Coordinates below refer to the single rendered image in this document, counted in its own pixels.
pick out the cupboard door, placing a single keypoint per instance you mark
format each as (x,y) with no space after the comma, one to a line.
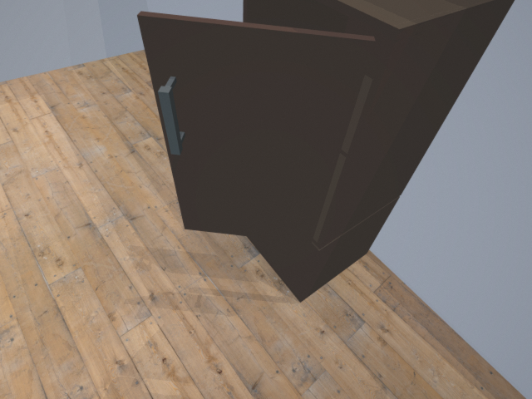
(265,111)

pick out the handle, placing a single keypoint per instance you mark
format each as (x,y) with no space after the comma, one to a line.
(167,103)

